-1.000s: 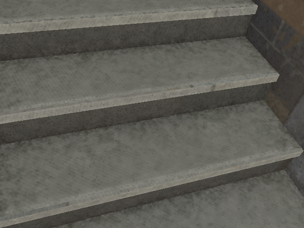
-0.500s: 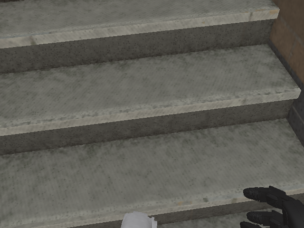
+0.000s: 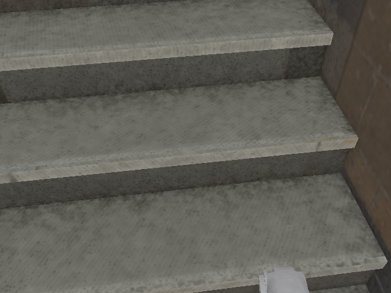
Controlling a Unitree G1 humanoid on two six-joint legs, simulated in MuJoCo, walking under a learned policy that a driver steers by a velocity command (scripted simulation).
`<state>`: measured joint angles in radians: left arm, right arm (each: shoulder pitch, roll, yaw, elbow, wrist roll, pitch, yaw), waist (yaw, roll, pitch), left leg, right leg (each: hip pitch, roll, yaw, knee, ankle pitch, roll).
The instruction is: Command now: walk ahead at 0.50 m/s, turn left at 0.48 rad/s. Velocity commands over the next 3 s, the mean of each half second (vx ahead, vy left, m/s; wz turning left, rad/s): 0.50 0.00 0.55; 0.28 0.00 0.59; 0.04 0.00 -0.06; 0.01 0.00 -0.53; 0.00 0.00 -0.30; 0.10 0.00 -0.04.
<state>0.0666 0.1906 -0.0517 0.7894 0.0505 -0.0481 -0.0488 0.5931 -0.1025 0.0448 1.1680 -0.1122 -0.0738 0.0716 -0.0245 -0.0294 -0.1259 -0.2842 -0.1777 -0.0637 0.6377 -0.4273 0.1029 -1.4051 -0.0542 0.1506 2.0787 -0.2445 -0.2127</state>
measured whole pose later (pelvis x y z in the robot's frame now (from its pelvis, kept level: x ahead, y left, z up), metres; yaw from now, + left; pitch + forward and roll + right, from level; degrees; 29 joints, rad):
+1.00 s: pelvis +0.48 +0.10 +0.34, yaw +34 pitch +5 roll +0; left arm 0.13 0.23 0.05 0.77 0.01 -0.11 -0.04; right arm 0.34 -0.21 -0.03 0.95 -0.09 -0.06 0.04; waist -0.04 0.02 -0.12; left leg -0.47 -0.12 0.00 0.58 -0.19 0.12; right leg -1.08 -0.03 0.13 1.87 -0.16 0.00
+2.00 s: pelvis +0.68 +0.05 +0.42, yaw +13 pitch +4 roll +1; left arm 0.19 0.20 -0.05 0.61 -0.05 -0.11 -0.02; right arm 0.16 -0.27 -0.04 0.62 -0.04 -0.05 0.01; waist 0.06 -0.02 -0.07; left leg -0.41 0.02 -0.05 0.86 -0.09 -0.07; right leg -0.76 0.12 0.27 1.21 -0.53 0.03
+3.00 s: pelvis +0.79 +0.08 +0.52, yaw +6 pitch +5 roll -2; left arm 0.24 0.20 0.01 0.92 0.05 -0.09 -0.05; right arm 0.19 -0.21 -0.04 0.88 -0.07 -0.03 0.06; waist 0.05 -0.03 -0.13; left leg -0.64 0.05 0.04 1.09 -0.29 -0.01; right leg -0.31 0.01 -0.09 0.46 -0.24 -0.06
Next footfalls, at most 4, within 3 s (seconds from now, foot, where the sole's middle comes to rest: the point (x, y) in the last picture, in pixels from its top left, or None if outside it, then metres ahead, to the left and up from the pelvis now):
0.14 right None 0.28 -0.15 -0.58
0.70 left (130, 256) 0.53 0.20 -0.42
1.50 right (227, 131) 0.82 -0.08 -0.25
2.06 left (130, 233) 0.60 0.21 -0.42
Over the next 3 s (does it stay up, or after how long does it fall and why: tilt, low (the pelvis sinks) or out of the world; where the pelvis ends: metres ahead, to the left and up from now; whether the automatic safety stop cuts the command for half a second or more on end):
stays up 0.79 0.08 0.52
